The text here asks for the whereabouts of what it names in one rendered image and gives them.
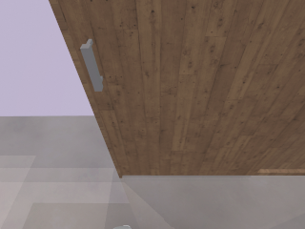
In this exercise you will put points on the handle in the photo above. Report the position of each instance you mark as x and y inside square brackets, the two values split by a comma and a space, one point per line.
[88, 55]

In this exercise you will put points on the wardrobe door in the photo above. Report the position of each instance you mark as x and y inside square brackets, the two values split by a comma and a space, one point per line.
[194, 87]
[291, 155]

